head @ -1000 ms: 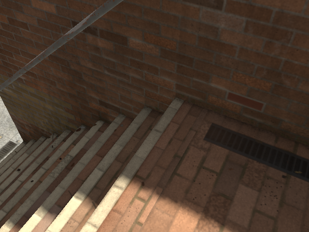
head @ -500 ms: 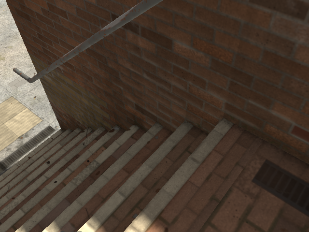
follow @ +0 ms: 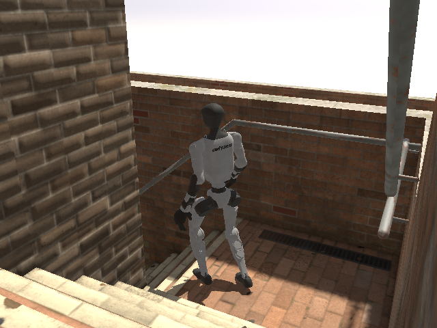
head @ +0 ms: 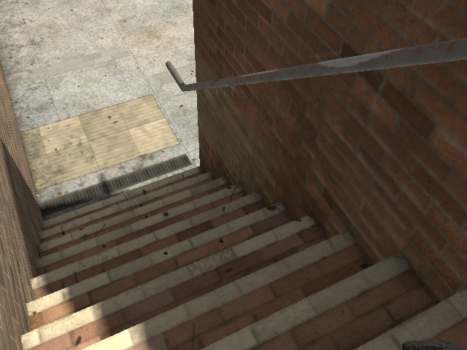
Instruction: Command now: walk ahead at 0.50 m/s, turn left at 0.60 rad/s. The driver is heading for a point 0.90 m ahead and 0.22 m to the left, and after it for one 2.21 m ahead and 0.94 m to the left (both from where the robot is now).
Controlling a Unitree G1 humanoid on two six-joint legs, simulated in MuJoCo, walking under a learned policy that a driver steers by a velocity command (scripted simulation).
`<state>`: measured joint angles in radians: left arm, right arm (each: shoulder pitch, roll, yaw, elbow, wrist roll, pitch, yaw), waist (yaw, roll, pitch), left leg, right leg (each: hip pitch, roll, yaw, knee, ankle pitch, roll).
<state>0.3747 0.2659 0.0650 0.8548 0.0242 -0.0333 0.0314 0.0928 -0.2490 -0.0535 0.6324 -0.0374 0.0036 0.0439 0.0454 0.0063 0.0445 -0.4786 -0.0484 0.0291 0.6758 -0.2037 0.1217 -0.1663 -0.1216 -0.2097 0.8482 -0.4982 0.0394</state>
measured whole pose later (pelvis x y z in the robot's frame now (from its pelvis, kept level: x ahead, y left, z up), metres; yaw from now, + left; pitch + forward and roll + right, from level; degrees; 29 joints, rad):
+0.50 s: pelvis +0.18 +0.03 +0.02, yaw +19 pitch +1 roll -1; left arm 0.11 0.29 0.05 0.72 0.04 0.03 0.02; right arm 0.47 -0.27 -0.04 0.68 0.00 0.03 -0.05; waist -0.07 -0.04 -0.03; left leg -0.11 -0.23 -0.28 0.54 -0.38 0.15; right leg -0.64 0.01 0.02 1.04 -0.13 0.00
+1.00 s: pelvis +0.35 +0.00 -0.18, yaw +25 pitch -1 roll -1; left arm 0.47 0.15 -0.06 0.85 0.01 -0.03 0.02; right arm 0.18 -0.21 0.00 0.77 -0.03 0.10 -0.06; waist 0.03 0.05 0.01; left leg -0.84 -0.15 -0.15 1.98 -0.52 -0.03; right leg -0.32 0.04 -0.05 0.53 -0.19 -0.07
